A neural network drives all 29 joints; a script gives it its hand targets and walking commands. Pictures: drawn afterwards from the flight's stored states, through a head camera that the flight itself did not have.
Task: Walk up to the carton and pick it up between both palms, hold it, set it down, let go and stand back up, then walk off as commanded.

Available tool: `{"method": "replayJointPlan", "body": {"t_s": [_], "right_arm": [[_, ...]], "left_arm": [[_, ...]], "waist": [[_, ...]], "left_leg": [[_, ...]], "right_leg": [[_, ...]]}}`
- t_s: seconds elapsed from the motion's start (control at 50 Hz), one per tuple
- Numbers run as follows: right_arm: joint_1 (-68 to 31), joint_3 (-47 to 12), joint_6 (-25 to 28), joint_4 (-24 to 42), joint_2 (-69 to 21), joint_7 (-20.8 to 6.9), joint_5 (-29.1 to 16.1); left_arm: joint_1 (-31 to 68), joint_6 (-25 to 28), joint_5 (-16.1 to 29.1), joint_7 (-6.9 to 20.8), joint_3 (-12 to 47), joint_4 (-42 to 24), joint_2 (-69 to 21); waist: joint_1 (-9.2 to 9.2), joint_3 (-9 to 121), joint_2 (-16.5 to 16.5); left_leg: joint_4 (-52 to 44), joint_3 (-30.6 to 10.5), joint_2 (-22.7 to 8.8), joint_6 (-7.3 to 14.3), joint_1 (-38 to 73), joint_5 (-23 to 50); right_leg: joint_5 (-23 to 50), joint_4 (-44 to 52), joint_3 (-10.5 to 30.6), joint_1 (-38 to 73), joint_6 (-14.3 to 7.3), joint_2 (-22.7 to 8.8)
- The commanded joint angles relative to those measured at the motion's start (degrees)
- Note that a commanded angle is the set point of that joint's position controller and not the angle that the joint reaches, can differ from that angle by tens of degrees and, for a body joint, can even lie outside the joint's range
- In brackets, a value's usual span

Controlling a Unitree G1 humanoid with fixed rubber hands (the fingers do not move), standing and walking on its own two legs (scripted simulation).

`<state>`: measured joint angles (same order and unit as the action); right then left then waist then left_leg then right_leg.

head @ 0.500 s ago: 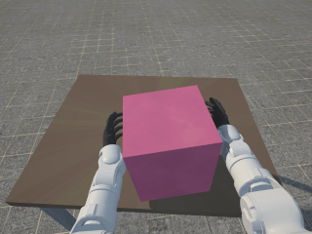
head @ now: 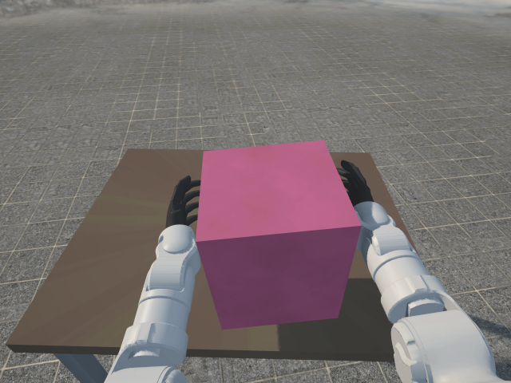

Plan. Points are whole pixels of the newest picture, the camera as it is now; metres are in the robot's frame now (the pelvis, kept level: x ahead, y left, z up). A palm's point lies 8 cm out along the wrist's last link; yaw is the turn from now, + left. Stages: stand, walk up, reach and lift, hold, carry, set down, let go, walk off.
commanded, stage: reach and lift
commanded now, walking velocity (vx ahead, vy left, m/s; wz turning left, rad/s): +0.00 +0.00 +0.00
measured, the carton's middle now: (272, 236) +0.37 +0.02 +0.07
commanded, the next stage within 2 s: hold in 1.80 s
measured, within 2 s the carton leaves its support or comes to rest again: neither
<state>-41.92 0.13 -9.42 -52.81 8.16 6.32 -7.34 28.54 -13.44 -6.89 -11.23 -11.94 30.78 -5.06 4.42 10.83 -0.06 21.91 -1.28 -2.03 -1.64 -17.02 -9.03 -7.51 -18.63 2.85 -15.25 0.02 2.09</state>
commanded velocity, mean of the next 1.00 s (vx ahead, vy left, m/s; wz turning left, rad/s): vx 0.00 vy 0.00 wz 0.00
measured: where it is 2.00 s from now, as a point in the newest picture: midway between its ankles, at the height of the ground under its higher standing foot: outside the picture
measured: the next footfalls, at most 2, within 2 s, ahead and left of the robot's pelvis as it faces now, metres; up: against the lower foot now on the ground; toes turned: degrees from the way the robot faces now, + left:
none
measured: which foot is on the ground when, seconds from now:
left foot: down 0.00-1.00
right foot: down 0.00-1.00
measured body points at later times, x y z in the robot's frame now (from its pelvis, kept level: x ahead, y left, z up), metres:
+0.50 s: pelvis +0.00 +0.00 +0.00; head -0.06 +0.01 +0.45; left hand +0.38 +0.17 +0.17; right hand +0.40 -0.13 +0.17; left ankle +0.02 +0.13 -0.75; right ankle +0.02 -0.12 -0.75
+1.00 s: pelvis +0.00 +0.00 +0.00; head -0.07 +0.02 +0.45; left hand +0.38 +0.17 +0.18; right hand +0.39 -0.14 +0.18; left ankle +0.02 +0.13 -0.75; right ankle +0.02 -0.12 -0.75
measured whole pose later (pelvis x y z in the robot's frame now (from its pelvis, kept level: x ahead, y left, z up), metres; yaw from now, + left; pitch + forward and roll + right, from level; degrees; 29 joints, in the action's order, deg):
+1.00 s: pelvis +0.00 +0.00 +0.00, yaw +0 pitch -3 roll -1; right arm -41.8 0.1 -20.7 -42.1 6.3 12.6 -10.3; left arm 37.5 -30.5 -11.3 -2.4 -13.1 25.8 0.2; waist -0.2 6.7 -1.0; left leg 20.9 -1.3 -2.0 -1.3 -7.9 -9.7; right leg -7.7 -16.6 2.9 -5.6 0.4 1.9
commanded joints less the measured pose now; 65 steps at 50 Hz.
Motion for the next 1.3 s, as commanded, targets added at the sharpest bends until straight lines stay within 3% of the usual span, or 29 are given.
{"method": "replayJointPlan", "body": {"t_s": [0.0,0.08,0.1,0.12,0.14,0.18,0.2,0.24,0.3,0.32,0.36,0.4,0.44,0.48,0.52,0.64,0.66,0.7,0.72,0.78,0.8,0.84,0.9,0.94,0.98,1.02,1.12,1.14,1.28], "right_arm": [[-41.8,-15.8,2.2,21.8,-48.1,-6.8,-4.2],[-39.0,-13.0,-0.7,16.7,-45.1,-5.9,-3.3],[-42.4,-13.1,0.0,19.9,-45.2,-5.8,-4.0],[-39.8,-11.3,-1.1,15.7,-44.1,-5.6,-2.7],[-44.3,-10.8,-0.7,17.8,-42.8,-5.3,-2.3],[-46.7,-13.4,0.0,24.0,-46.1,-4.5,-3.7],[-49.8,-17.3,0.9,30.5,-47.8,-4.2,-5.9],[-52.1,-20.4,1.1,38.9,-49.5,-2.6,-7.7],[-47.1,-21.0,-1.4,34.6,-49.2,-1.7,-8.3],[-47.5,-21.6,-1.3,37.9,-50.0,-1.3,-8.7],[-42.3,-17.2,-3.7,28.3,-46.5,-1.6,-7.2],[-37.5,-15.4,-4.7,23.9,-44.5,-1.8,-6.5],[-38.8,-13.2,-5.8,20.1,-42.8,-1.8,-5.5],[-43.4,-14.1,-5.9,23.7,-43.0,-1.9,-6.2],[-49.9,-15.3,-4.8,28.3,-44.0,-2.1,-7.3],[-54.3,-22.4,-3.4,40.6,-48.0,-1.2,-11.3],[-52.7,-20.8,-3.9,39.0,-47.0,-1.1,-10.9],[-54.8,-19.8,-4.3,37.9,-45.9,-1.3,-10.8],[-50.7,-19.0,-5.6,36.4,-44.8,-0.7,-10.5],[-44.3,-14.0,-8.1,25.2,-42.1,-0.6,-7.9],[-43.9,-13.2,-8.9,21.8,-41.5,-0.9,-6.5],[-49.8,-12.4,-7.6,25.5,-42.1,-1.3,-6.7],[-57.9,-15.6,-5.7,35.0,-44.0,-1.3,-9.0],[-58.2,-16.1,-5.0,37.5,-43.0,-1.3,-9.7],[-57.5,-17.4,-4.9,37.9,-45.2,-1.2,-9.8],[-55.9,-18.2,-4.6,39.8,-44.2,-1.0,-11.1],[-52.4,-17.9,-6.8,34.9,-43.1,-0.6,-11.8],[-49.5,-15.3,-7.9,29.1,-41.3,-0.5,-9.7],[-54.9,-15.2,-7.2,32.1,-42.4,-1.5,-10.7]], "left_arm": [[48.2,-1.3,4.8,8.6,27.0,-16.1,-35.7],[42.6,-5.2,0.8,12.2,17.5,-6.4,-30.1],[46.3,-4.8,2.1,12.5,19.2,-10.0,-30.7],[44.6,-6.4,0.0,13.3,16.8,-6.7,-29.2],[44.7,-6.9,-0.3,14.0,15.2,-3.7,-29.4],[46.6,-6.2,2.0,14.1,19.0,-9.8,-31.2],[47.4,-6.4,3.3,14.0,22.5,-12.4,-33.6],[48.5,-6.2,7.1,13.8,26.8,-16.3,-35.6],[48.8,-6.2,5.6,13.8,24.8,-17.3,-32.0],[50.7,-6.1,7.2,13.7,27.6,-21.7,-33.8],[47.5,-8.1,4.3,14.4,22.7,-13.7,-31.7],[45.5,-9.8,2.7,15.4,21.4,-15.4,-29.7],[43.5,-12.2,-1.3,17.6,15.7,-7.6,-28.1],[43.7,-13.3,-1.6,18.5,12.7,-7.1,-27.0],[47.1,-13.3,0.2,18.2,16.0,-10.1,-30.2],[52.4,-11.6,6.0,15.3,25.2,-22.3,-33.1],[53.5,-11.7,5.8,15.0,25.3,-21.6,-32.5],[52.1,-12.8,4.4,14.8,23.3,-17.5,-32.3],[48.5,-14.0,3.6,15.2,21.4,-15.3,-30.8],[46.3,-16.5,-1.6,18.1,14.2,-9.4,-26.4],[45.1,-17.2,-3.3,19.0,10.9,-6.7,-25.5],[48.5,-17.6,-2.4,19.9,11.9,-8.9,-26.3],[51.0,-17.0,0.3,19.5,15.0,-12.3,-29.7],[50.1,-16.8,0.7,18.8,17.1,-13.7,-30.7],[52.4,-16.0,2.3,17.8,18.8,-16.6,-30.7],[52.3,-15.9,3.2,17.1,21.5,-20.8,-31.8],[48.4,-17.7,1.2,17.1,17.8,-15.8,-29.4],[48.3,-18.6,-0.4,17.7,16.4,-12.5,-28.7],[53.6,-19.3,-0.8,18.5,16.5,-16.3,-29.7]], "waist": [[-2.66,20.1,-1.0],[-1.60,8.9,-4.8],[-2.38,12.7,-3.7],[-2.98,7.0,-4.3],[-1.89,8.6,-4.4],[-2.94,15.6,-3.5],[-1.89,19.9,-3.2],[-3.65,26.9,-4.1],[-3.21,25.1,-2.7],[-4.70,27.8,-2.3],[-5.57,15.4,-2.4],[-6.82,12.2,-1.1],[-5.50,4.5,-2.2],[-3.99,5.8,-4.7],[-4.00,10.0,-3.2],[-4.70,26.3,-0.9],[-5.87,25.1,-0.4],[-4.89,19.3,-0.4],[-5.75,16.5,-3.3],[-6.66,4.0,-3.7],[-5.52,0.4,-4.8],[-5.86,4.8,-4.2],[-5.49,12.7,-4.0],[-5.87,15.6,-1.3],[-5.53,18.0,-3.4],[-6.83,21.5,-0.2],[-5.58,12.9,-2.3],[-7.54,6.7,-1.6],[-6.16,11.1,-0.7]], "left_leg": [[-2.7,0.6,3.8,-0.9,15.0,9.1],[-3.9,2.2,4.4,1.4,12.3,4.1],[-3.5,2.3,4.0,1.1,13.2,5.6],[-4.8,2.3,4.5,1.7,12.0,2.4],[-4.8,3.0,4.9,2.0,11.3,1.2],[-3.6,2.2,4.9,1.3,13.8,7.1],[-2.9,1.7,5.1,1.1,13.2,9.8],[-1.1,1.5,5.4,0.8,16.1,14.9],[-1.2,0.5,5.3,0.7,14.9,13.0],[0.0,0.4,5.3,0.0,18.0,17.7],[-2.0,0.3,5.1,0.3,15.7,10.7],[-2.7,0.6,4.9,0.3,16.9,11.1],[-4.2,1.8,4.9,1.3,16.1,6.7],[-5.1,2.9,5.3,2.2,14.2,4.7],[-4.9,2.2,5.0,2.0,14.4,5.3],[-0.5,1.3,5.8,0.5,19.5,16.3],[-1.1,0.8,5.4,0.6,19.9,15.3],[-1.8,0.9,5.1,0.8,19.2,12.1],[-1.7,1.0,5.5,1.5,18.7,11.5],[-4.5,2.1,5.8,2.7,16.2,4.8],[-5.5,2.5,5.7,3.2,15.8,2.6],[-5.3,3.2,5.4,3.6,16.1,2.6],[-5.0,2.6,4.9,2.9,16.1,6.7],[-4.2,2.2,5.2,1.9,17.4,8.7],[-3.4,2.1,5.1,2.3,18.1,9.9],[-1.9,1.7,5.3,1.0,19.7,14.8],[-2.2,1.6,5.2,1.4,19.1,13.7],[-3.8,1.4,4.9,1.6,18.5,9.4],[-4.1,2.6,4.5,1.8,18.7,9.2]], "right_leg": [[2.0,4.7,-2.4,11.1,1.8,0.8],[-3.5,6.0,-1.8,11.1,3.2,-0.1],[-2.5,5.2,-2.3,10.8,2.8,0.2],[-4.4,6.5,-2.2,11.3,2.7,-0.1],[-7.1,6.5,-2.1,11.2,2.8,-0.1],[1.0,5.2,-2.1,14.7,2.7,0.2],[4.2,4.4,-2.2,16.6,3.2,0.6],[12.0,4.0,-2.4,19.4,3.5,0.7],[12.6,3.3,-1.7,19.0,3.9,0.2],[16.4,2.9,-2.3,19.4,3.8,0.8],[6.4,5.0,-2.9,15.0,3.5,0.7],[5.9,5.5,-3.0,14.6,3.3,0.4],[-0.4,6.8,-2.6,12.8,3.4,-0.1],[-2.2,6.9,-2.5,15.1,3.5,-0.2],[-2.0,6.5,-3.0,15.1,3.0,0.3],[14.8,3.4,-2.7,20.1,3.8,0.9],[11.9,3.9,-3.1,18.1,3.6,1.3],[5.5,5.2,-3.4,14.1,3.5,1.3],[7.3,5.6,-2.9,15.7,3.8,0.9],[1.2,7.3,-2.9,14.3,4.4,-0.7],[-1.7,7.8,-3.0,13.1,4.5,-1.2],[-4.5,7.7,-3.0,12.7,4.2,-1.2],[2.1,6.2,-3.6,16.4,3.8,0.0],[4.8,5.8,-3.6,16.8,3.4,0.5],[5.9,5.5,-3.7,17.3,3.3,1.0],[11.2,4.2,-4.1,18.8,3.2,1.3],[9.9,5.1,-3.8,16.4,3.8,1.2],[4.2,6.3,-4.3,13.6,3.5,1.0],[2.5,5.9,-4.0,14.9,3.0,1.0]]}}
